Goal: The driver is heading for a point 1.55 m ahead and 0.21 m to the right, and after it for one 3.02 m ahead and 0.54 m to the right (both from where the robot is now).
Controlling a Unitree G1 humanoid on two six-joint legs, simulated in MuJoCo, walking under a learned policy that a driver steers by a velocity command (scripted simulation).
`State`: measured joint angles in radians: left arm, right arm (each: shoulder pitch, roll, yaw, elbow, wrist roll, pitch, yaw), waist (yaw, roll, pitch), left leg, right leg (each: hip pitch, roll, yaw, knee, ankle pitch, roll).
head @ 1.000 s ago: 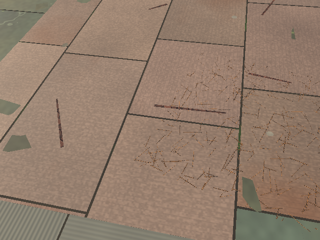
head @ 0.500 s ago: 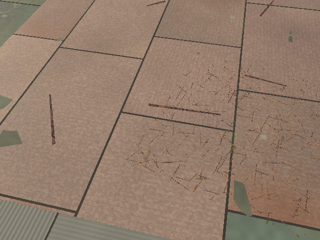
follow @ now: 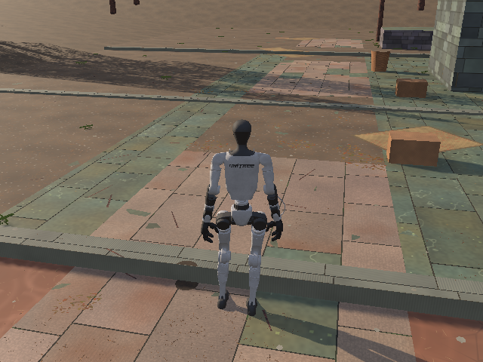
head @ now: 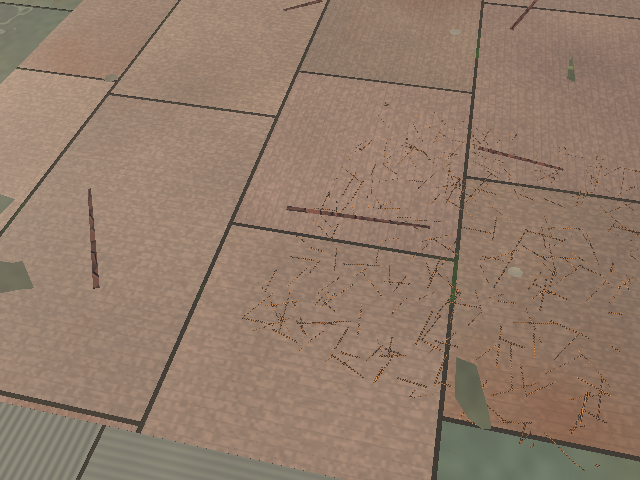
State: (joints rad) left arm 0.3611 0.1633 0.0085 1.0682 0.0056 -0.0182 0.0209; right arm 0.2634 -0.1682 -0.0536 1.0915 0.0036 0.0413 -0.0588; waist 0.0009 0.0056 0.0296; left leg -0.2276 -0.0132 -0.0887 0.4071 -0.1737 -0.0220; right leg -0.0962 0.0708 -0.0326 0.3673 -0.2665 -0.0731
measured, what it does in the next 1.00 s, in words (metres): walks ahead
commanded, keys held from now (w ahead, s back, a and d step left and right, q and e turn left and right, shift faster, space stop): no key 0.52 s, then w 0.48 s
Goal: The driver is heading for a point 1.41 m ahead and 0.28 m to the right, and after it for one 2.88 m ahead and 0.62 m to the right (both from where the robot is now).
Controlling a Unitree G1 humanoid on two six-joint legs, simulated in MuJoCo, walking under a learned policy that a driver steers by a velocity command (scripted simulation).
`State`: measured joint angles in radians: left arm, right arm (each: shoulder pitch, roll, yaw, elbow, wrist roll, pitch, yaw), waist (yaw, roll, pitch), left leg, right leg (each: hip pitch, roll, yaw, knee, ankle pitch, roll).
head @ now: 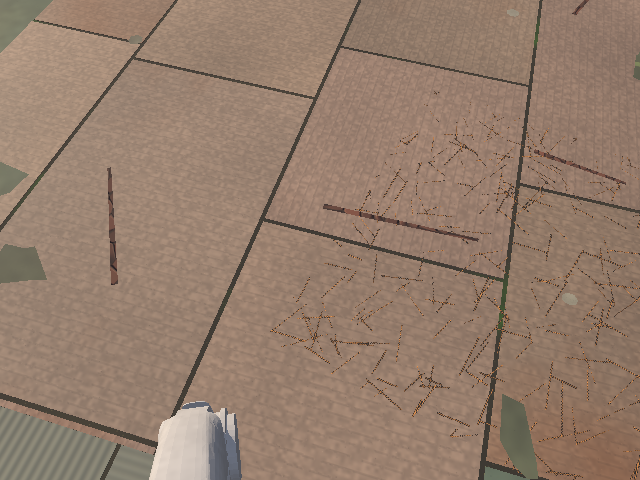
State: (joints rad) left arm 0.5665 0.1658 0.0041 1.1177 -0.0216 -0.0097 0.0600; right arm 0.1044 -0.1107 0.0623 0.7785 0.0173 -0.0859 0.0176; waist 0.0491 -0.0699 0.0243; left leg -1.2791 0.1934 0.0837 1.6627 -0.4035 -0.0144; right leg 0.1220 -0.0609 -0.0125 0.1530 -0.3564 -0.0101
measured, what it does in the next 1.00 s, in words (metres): climbs, turning right: left foot 0.14 m higher, then right foot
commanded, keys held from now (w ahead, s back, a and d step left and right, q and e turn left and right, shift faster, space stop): w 0.28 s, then w+e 0.72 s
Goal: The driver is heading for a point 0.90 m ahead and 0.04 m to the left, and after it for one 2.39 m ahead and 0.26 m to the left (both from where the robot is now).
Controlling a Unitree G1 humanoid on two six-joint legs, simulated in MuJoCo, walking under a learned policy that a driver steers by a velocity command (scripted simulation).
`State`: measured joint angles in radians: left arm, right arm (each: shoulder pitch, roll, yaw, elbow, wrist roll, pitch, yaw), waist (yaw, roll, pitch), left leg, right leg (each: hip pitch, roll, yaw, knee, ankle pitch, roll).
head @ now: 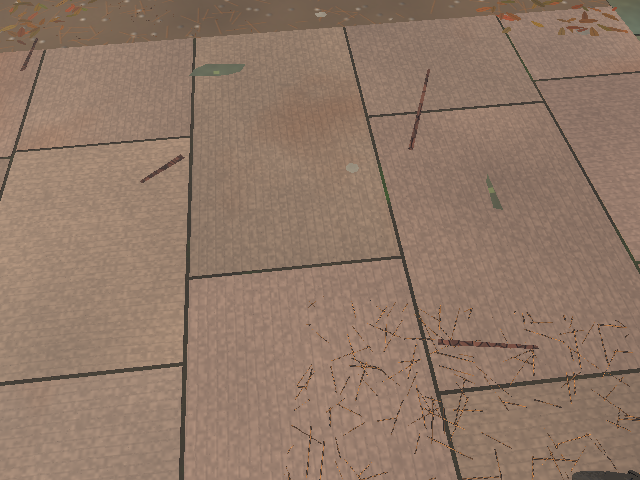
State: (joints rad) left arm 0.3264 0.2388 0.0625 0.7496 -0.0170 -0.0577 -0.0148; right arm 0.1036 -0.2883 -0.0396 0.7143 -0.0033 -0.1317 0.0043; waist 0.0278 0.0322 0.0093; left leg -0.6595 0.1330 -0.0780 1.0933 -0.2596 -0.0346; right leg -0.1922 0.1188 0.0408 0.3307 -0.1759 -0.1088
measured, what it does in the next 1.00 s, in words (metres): walks ahead: left foot, then right foot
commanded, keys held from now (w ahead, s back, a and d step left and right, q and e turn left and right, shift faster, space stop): w+e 0.02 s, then w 0.32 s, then no key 0.66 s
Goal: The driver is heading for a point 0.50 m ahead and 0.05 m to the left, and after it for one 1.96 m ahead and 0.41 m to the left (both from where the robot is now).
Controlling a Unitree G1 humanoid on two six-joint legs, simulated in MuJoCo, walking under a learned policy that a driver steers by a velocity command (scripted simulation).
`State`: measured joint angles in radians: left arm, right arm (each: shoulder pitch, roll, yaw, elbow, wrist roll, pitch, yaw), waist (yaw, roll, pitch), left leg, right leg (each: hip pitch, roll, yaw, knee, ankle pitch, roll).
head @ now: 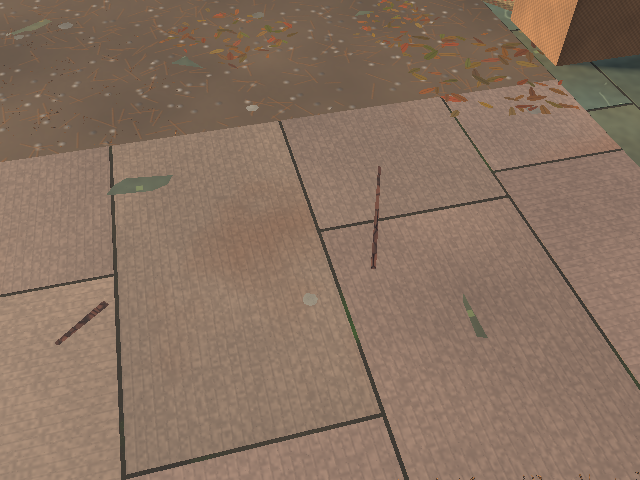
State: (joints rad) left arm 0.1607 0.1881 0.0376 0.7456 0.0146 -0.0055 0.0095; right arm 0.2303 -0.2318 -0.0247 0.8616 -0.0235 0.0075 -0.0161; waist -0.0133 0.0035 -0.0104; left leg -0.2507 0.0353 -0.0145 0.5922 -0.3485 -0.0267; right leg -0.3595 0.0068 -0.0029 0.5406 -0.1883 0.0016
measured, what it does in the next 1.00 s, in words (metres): walks ahead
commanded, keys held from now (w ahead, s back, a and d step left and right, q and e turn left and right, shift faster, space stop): no key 0.42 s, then w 0.58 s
